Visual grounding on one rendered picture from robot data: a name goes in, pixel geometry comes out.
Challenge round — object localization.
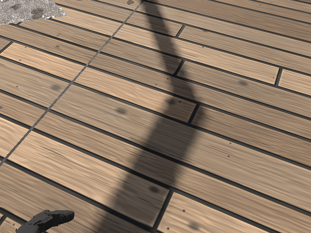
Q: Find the robot left hand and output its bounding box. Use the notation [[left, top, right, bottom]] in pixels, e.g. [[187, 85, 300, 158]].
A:
[[16, 210, 75, 233]]

